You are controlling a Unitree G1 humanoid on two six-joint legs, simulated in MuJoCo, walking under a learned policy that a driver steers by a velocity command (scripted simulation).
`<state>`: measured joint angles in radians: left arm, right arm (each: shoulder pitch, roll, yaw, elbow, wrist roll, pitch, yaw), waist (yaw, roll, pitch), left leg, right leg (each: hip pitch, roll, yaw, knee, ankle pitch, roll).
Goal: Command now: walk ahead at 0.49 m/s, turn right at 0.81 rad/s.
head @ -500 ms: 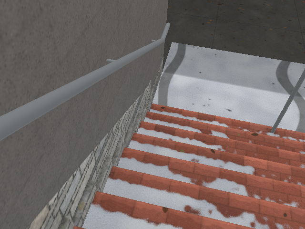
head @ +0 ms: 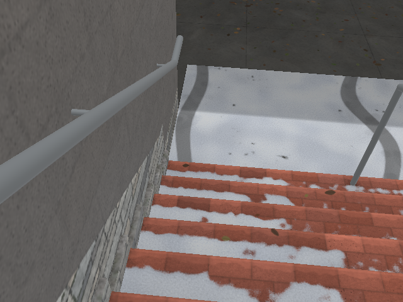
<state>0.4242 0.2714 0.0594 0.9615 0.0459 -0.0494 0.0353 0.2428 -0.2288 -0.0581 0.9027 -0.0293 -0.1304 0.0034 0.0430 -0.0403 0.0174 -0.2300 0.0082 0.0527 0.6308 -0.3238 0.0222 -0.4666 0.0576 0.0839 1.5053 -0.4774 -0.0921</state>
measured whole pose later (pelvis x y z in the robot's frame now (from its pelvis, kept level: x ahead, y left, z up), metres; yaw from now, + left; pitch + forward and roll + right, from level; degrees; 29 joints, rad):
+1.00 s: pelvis +0.35 +0.03 -0.26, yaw -23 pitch +0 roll -3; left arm 0.29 0.18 -0.04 0.91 0.03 0.03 -0.01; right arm 0.34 -0.18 -0.05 1.04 0.03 0.04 -0.03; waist 0.03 0.05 -0.03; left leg -0.21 0.07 -0.04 0.27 -0.05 -0.02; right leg -0.46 0.19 0.03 1.34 -0.87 -0.10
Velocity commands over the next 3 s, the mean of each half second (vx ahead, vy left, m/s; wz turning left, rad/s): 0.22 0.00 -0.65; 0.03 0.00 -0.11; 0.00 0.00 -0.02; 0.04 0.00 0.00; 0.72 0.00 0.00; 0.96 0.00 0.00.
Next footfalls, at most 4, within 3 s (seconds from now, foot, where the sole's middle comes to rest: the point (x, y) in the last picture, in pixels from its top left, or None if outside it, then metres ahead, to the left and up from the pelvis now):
0.22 right None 0.27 -0.04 -0.91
0.76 left None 0.49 0.11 -1.06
2.26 left None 0.57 0.10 -1.06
2.70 right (254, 275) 0.86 -0.21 -1.21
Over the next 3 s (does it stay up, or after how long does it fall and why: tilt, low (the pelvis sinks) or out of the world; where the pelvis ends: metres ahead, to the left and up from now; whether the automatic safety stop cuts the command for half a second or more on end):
stays up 1.05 -0.18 -0.56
